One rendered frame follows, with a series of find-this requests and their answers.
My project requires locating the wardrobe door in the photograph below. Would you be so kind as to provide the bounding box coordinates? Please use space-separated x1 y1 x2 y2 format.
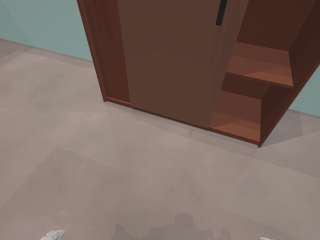
117 0 249 128
83 0 131 103

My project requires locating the left robot hand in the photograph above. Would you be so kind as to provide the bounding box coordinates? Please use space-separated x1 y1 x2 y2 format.
40 230 66 240

